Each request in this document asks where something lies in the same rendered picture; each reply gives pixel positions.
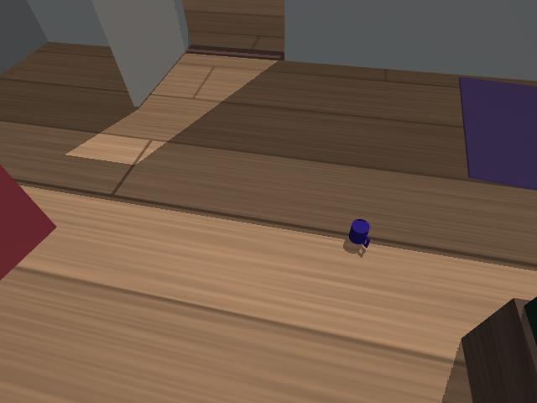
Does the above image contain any bed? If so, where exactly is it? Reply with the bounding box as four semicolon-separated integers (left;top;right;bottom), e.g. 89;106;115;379
461;296;537;403

